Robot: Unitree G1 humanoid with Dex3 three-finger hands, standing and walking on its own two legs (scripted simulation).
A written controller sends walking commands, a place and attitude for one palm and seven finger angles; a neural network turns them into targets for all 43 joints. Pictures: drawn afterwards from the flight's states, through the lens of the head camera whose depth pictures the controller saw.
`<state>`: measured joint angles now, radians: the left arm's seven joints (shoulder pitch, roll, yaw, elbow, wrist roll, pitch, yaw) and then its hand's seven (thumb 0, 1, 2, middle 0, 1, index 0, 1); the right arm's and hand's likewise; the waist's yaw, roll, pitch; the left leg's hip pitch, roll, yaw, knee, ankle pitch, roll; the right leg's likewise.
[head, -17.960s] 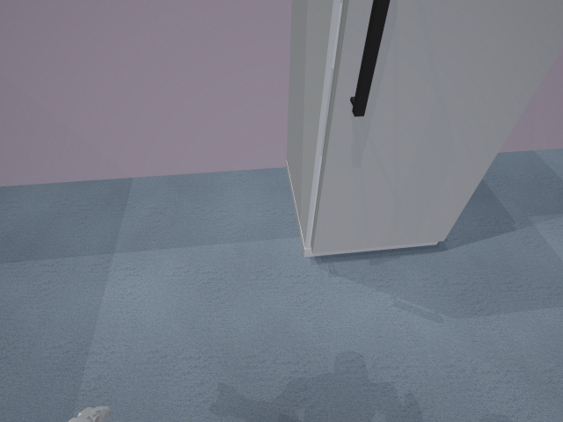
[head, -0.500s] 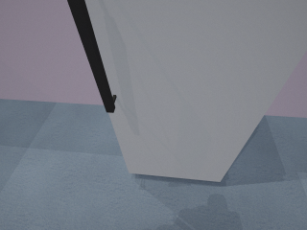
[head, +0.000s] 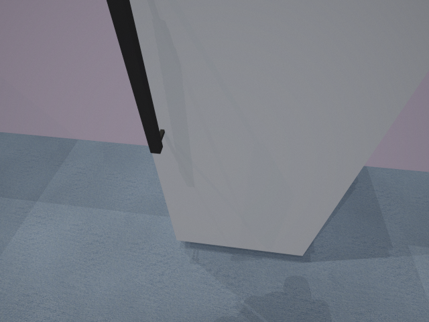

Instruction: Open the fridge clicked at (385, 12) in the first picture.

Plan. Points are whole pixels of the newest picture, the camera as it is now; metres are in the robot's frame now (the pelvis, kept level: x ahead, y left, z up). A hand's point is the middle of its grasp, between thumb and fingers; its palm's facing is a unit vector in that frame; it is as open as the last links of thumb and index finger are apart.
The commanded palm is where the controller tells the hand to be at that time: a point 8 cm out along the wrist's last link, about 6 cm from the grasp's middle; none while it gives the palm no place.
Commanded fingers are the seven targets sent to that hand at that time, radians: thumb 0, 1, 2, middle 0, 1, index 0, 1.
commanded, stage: come to a stop and stand still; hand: left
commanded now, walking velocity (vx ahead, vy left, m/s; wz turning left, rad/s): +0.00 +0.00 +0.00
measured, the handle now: (140, 61) +0.51 +0.17 +0.23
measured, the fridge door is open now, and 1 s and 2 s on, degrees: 0 0 0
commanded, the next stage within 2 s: look again from close up in 0.08 s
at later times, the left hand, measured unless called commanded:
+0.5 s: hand out of the picture +0.02 +0.19 -0.17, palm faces +0.03 -0.98 -0.21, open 7.3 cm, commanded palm none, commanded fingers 0.00 0.90 0.90 -0.20 -0.30 -0.20 -0.30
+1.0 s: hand out of the picture +0.05 +0.20 -0.17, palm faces +0.02 -0.97 -0.22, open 7.4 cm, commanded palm +0.10 +0.24 -0.07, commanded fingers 0.00 0.88 0.89 -0.20 -0.31 -0.20 -0.31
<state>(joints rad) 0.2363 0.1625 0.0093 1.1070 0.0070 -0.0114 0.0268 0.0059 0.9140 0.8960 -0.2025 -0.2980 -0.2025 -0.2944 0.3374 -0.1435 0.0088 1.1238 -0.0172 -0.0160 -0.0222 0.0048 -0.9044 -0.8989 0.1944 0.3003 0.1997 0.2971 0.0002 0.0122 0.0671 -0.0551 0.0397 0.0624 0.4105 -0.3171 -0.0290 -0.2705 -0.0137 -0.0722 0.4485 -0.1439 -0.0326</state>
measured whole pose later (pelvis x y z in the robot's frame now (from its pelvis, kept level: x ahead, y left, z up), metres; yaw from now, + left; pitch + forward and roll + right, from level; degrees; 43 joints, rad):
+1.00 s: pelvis +0.01 +0.01 +0.00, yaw +0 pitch -2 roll +0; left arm 0.19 0.19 0.01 1.09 0.01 -0.02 0.02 0.00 0.91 0.90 -0.20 -0.30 -0.20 -0.29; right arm 0.26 -0.17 0.00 1.11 -0.02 -0.02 -0.03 0.01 -0.90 -0.90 0.20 0.30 0.20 0.30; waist 0.00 0.00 0.08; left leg -0.04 0.03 0.06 0.40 -0.32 -0.02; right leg -0.26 -0.02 -0.07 0.46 -0.16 -0.02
